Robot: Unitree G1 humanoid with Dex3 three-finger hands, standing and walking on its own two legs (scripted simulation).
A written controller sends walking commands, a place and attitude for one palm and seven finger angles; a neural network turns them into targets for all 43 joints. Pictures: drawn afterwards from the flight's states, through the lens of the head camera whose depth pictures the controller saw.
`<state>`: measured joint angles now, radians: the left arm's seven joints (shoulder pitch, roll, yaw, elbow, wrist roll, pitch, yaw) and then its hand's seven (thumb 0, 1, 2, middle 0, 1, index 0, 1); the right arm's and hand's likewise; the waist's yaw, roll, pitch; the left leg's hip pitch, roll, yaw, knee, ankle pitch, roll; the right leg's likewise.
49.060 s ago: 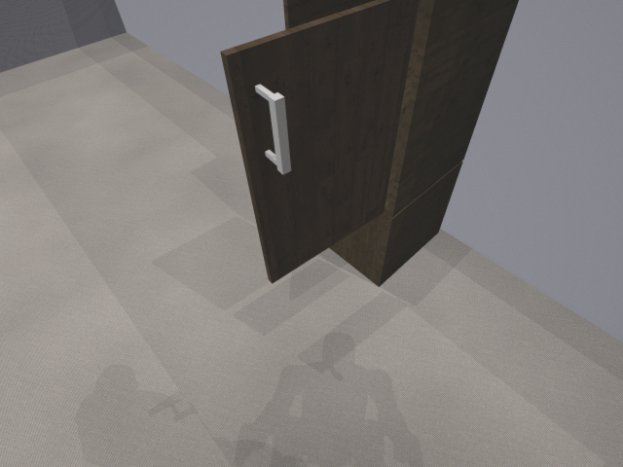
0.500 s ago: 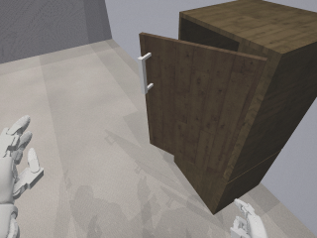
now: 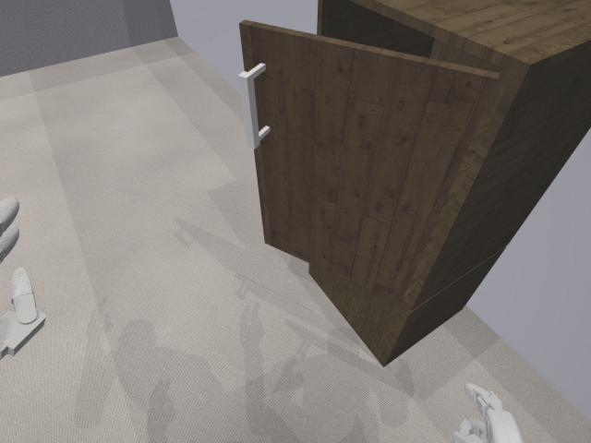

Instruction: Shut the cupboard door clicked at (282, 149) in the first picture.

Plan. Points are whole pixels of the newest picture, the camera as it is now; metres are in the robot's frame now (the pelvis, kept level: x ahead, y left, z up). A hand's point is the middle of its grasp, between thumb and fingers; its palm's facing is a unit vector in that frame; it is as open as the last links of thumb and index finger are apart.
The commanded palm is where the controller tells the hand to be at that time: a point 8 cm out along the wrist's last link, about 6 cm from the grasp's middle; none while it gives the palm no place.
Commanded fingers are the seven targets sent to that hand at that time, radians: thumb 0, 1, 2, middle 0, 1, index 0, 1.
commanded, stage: step back with the hand held close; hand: left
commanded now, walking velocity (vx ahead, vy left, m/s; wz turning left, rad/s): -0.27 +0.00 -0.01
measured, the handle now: (256, 107) +0.65 +0.11 +0.13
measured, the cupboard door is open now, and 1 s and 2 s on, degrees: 28 28 28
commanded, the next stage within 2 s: stop stepping back and stand still in 0.84 s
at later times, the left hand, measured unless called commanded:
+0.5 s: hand out of the picture +0.12 +0.29 +0.17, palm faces +0.48 -0.75 -0.45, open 7.5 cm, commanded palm +0.06 +0.32 +0.19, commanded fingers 0.00 0.90 0.90 -0.20 -0.30 -0.20 -0.30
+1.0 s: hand out of the picture -0.03 +0.20 +0.21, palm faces +0.26 -0.74 -0.62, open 7.4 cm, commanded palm -0.07 +0.25 +0.19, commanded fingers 0.00 0.90 0.90 -0.20 -0.30 -0.20 -0.30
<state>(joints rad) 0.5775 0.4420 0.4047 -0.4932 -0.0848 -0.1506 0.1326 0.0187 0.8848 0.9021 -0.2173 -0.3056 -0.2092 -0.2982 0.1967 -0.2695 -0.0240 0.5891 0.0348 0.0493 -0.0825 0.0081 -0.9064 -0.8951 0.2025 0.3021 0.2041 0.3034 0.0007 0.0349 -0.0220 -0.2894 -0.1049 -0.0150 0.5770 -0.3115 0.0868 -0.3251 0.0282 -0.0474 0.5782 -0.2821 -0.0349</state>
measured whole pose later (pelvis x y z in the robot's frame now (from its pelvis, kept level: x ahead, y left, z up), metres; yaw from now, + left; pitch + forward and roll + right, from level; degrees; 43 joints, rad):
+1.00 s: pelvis -0.22 -0.04 -0.01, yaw -2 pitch +2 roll -3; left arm 0.70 0.63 0.56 -0.69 -0.10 -0.27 0.08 0.02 0.88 0.90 -0.23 -0.31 -0.22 -0.30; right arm 0.15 -0.18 0.02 0.60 0.02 -0.03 -0.03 0.00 -0.90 -0.89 0.21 0.30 0.21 0.30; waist -0.02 0.00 -0.04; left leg -0.61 0.04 -0.02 0.66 -0.19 0.00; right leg -0.16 0.12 -0.06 0.51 -0.38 -0.07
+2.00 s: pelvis -0.32 +0.02 +0.00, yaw +2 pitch +0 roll -2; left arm 0.53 0.46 0.48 -0.49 -0.04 -0.22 0.19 0.01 0.89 0.90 -0.21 -0.30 -0.20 -0.30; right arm 0.24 -0.17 0.03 0.64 0.01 -0.09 -0.05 0.01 -0.90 -0.89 0.20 0.30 0.21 0.30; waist -0.01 0.03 -0.02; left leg -0.34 0.05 0.06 0.58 -0.24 0.01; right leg -0.22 0.02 -0.04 0.50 -0.27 0.00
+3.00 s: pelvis -0.33 +0.03 +0.01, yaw +2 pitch -2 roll +0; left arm 0.35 0.11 0.00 1.12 0.01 0.00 0.03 0.01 0.91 0.90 -0.20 -0.30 -0.20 -0.30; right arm 0.33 -0.13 0.00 1.13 -0.01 0.02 -0.03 0.00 -0.91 -0.89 0.20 0.30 0.20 0.30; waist -0.01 0.00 0.01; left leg -0.24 0.02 0.08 0.42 -0.15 0.02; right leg -0.17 -0.01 -0.02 0.44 -0.24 0.01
